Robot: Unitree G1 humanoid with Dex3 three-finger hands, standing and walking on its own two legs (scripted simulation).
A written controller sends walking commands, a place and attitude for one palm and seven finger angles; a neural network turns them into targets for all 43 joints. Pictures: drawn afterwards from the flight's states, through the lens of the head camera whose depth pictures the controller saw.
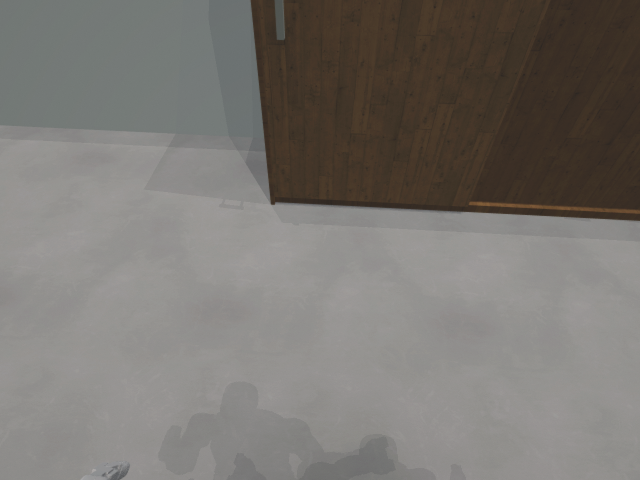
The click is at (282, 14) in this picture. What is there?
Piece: wardrobe's sliding door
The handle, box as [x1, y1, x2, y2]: [275, 0, 284, 39]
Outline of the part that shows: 275,0 277,39 283,39 283,2 282,0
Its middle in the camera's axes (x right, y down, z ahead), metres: -0.13 -0.77 +1.15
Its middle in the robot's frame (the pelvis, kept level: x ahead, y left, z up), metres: +1.38 +0.20 +0.17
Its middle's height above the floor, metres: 0.94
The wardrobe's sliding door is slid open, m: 0.00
